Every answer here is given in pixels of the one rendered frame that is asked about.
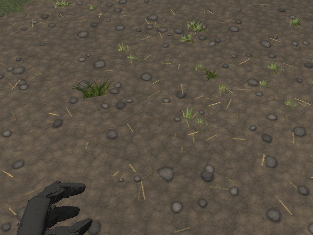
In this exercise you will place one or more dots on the left robot hand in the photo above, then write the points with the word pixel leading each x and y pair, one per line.
pixel 40 213

